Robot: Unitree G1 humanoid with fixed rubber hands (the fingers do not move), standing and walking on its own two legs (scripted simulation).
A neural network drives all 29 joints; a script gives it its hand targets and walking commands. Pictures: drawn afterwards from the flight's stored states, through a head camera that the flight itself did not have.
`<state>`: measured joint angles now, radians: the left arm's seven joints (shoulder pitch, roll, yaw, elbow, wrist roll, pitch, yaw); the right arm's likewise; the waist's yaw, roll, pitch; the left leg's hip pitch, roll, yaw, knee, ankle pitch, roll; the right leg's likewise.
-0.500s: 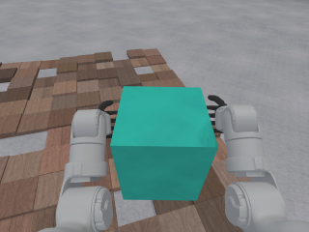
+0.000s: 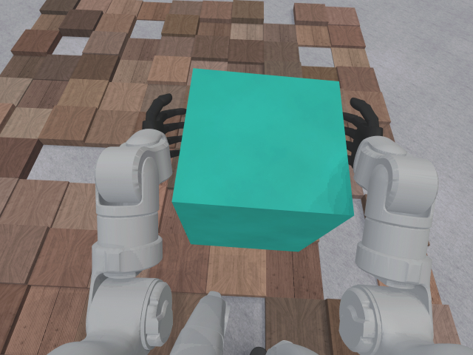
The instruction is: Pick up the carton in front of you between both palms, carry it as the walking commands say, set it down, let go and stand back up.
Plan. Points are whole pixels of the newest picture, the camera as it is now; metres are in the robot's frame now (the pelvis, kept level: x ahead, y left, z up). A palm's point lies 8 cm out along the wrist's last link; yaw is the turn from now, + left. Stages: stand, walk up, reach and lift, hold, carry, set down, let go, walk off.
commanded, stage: carry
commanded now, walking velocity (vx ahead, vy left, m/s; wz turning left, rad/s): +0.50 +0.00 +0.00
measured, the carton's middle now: (254, 174) +0.38 +0.06 +0.04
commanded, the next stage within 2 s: none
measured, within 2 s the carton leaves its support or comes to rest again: neither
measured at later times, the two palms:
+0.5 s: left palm (227, 17) +0.72 +0.16 +0.11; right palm (370, 40) +0.70 -0.14 +0.10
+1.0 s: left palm out of the picture +1.09 +0.15 +0.11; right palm out of the picture +1.06 -0.14 +0.11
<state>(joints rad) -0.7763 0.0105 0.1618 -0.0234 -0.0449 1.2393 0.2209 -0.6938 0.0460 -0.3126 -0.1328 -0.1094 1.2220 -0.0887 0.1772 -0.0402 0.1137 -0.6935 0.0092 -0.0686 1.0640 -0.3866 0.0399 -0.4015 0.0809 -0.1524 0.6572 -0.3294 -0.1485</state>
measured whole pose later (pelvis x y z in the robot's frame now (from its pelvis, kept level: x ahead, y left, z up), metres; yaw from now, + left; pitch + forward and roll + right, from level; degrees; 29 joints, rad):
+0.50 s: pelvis +0.34 +0.03 -0.02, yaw -1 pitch +2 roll -1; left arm -0.85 -0.05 0.28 0.26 0.15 1.30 0.15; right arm -0.77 -0.02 -0.29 0.22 -0.07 1.29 -0.12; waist 0.00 0.00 0.02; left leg -0.29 0.00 0.00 0.88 -0.61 0.04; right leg -0.46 0.02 -0.14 0.72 -0.29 -0.07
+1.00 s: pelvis +0.70 +0.04 -0.02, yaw -1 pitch +5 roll -1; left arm -0.72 -0.02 0.21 0.02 0.08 1.26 0.15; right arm -0.69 0.01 -0.22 0.02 -0.04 1.24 -0.15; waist -0.09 0.00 0.00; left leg -0.25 -0.02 0.13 0.46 -0.35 0.12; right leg -0.67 -0.03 -0.03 1.13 -0.40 -0.02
